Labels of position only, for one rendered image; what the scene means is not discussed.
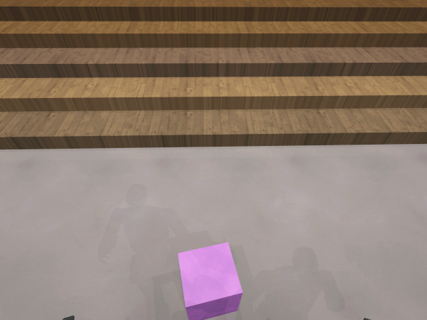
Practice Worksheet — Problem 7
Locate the carton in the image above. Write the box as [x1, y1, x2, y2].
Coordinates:
[178, 242, 243, 320]

